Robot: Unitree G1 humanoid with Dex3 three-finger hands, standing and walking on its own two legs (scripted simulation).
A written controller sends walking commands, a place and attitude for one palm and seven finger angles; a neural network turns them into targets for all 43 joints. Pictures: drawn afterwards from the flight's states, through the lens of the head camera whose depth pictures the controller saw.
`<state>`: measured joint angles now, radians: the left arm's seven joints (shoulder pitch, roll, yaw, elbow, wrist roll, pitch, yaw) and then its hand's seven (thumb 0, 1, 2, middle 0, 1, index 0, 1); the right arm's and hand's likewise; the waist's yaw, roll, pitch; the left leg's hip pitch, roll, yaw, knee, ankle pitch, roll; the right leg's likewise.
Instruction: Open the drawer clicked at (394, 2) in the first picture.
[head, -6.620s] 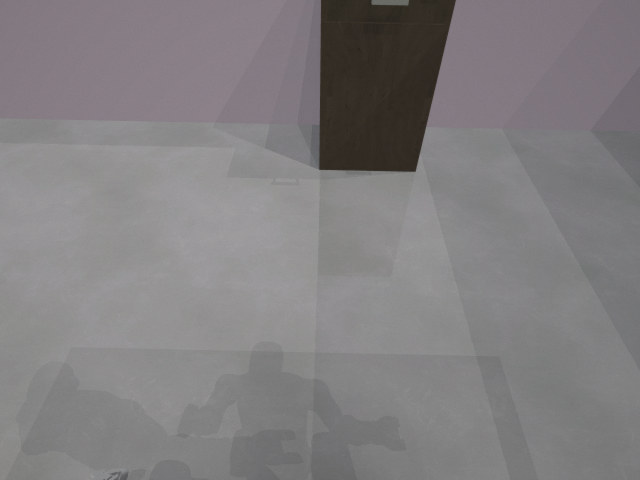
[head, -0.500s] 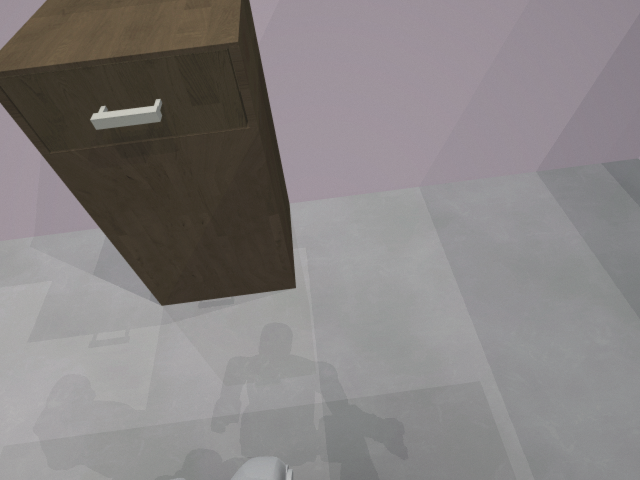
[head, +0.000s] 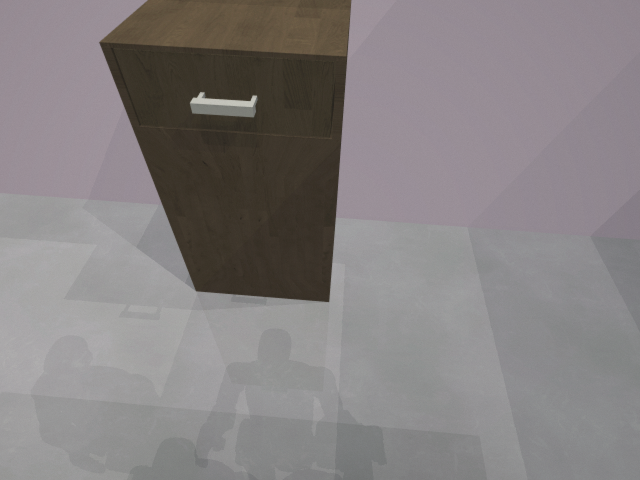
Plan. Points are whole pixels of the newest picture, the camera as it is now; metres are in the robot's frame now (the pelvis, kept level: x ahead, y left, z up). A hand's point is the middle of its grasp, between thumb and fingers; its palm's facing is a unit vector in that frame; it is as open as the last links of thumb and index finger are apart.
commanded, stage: take the last steps up to it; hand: left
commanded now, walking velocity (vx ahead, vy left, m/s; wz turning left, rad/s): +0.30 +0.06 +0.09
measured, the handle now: (225, 102) +0.82 +0.28 +0.04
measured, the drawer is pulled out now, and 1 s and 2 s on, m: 0.00 0.00 0.00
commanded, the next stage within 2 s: come to a stop and stand still in 0.80 s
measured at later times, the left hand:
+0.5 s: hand out of the picture +0.05 +0.18 -0.17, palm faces +0.15 -0.97 -0.16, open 7.3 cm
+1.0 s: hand (190, 344) +0.35 +0.26 -0.17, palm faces +0.02 -0.98 -0.20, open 7.3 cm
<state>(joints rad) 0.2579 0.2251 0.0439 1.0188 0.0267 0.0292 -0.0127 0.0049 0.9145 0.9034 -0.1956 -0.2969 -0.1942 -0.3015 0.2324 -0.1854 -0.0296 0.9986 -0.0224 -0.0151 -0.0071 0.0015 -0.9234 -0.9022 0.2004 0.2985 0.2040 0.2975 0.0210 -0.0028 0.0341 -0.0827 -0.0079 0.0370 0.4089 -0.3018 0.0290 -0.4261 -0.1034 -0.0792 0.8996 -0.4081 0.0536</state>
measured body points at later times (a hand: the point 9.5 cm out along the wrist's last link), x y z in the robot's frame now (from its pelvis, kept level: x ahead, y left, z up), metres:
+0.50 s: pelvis +0.12 +0.02 +0.00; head +0.12 +0.02 +0.45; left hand +0.04 +0.23 -0.16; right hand +0.17 -0.22 -0.15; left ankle +0.19 +0.16 -0.71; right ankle +0.08 -0.12 -0.74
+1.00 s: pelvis +0.27 +0.08 +0.00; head +0.29 +0.08 +0.45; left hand +0.35 +0.31 -0.15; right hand +0.22 -0.11 -0.16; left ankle +0.20 +0.16 -0.74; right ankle +0.34 -0.04 -0.72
